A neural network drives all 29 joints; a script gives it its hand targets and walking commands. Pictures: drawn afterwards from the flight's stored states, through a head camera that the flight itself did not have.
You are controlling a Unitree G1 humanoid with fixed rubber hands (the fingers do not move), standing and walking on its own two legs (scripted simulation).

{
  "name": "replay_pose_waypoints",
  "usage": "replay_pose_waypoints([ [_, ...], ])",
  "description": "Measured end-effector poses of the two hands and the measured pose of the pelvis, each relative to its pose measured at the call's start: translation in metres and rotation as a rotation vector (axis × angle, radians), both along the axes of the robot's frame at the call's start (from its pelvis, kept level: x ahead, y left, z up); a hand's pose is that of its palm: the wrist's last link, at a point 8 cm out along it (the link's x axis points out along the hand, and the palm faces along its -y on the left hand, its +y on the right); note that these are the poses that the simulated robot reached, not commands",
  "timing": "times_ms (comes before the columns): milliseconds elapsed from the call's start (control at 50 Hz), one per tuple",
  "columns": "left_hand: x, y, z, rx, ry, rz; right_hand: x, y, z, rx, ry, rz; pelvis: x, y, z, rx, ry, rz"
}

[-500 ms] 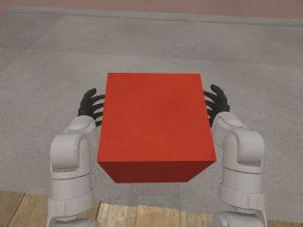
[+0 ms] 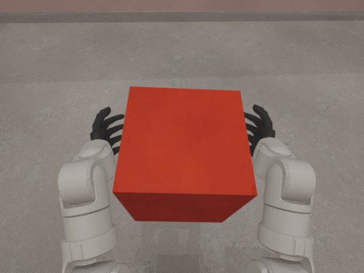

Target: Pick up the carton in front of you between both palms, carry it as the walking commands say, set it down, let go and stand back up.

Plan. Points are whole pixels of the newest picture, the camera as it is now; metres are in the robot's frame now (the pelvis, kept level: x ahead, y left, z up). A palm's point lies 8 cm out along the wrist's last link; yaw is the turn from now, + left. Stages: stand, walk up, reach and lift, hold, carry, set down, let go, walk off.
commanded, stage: carry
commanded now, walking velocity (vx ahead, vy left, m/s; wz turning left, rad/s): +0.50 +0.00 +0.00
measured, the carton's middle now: (181, 163) +0.34 -0.04 +0.07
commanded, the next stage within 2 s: none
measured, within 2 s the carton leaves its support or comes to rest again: neither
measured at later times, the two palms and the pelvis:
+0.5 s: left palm (109, 78) +0.70 +0.15 +0.04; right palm (200, 73) +0.71 -0.15 +0.04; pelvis +0.37 -0.02 -0.06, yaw +2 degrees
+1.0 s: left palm (119, 35) +0.98 +0.13 +0.05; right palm (190, 27) +1.03 -0.17 +0.05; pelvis +0.72 -0.06 -0.03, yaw +3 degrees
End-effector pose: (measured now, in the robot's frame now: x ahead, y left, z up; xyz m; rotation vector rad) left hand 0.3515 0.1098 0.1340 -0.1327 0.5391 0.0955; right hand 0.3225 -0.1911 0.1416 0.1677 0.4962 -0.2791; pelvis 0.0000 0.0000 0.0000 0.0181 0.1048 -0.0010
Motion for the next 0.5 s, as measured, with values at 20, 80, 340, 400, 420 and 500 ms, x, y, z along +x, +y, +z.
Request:
replay_pose_waypoints([
  [20,0.014,0.0,0.003,0.013,-0.008,0.008,0.018,-0.001,0.005,-0.004,-0.006,0.013,0.014,-0.002,0.001,-0.006,0.006,0.003],
  [80,0.054,0.004,0.008,0.045,-0.028,0.038,0.075,0.003,0.013,-0.014,-0.022,0.068,0.058,-0.011,-0.004,-0.014,0.007,0.01],
  [340,0.193,0.066,-0.034,0.05,0.111,0.261,0.283,0.07,-0.041,0.044,0.108,0.26,0.25,-0.034,-0.02,-0.009,-0.004,0.035],
  [400,0.254,0.068,-0.044,0.042,0.088,0.23,0.332,0.067,-0.05,-0.012,0.085,0.212,0.298,-0.03,-0.032,-0.011,-0.009,0.04],
  [420,0.276,0.066,-0.05,0.047,0.082,0.206,0.347,0.063,-0.056,-0.029,0.078,0.19,0.316,-0.027,-0.041,-0.021,-0.015,0.04],
  [500,0.352,0.038,-0.094,0.044,0.157,0.074,0.384,0.037,-0.1,-0.036,0.157,0.128,0.371,-0.018,-0.058,0.005,0.007,0.041],
])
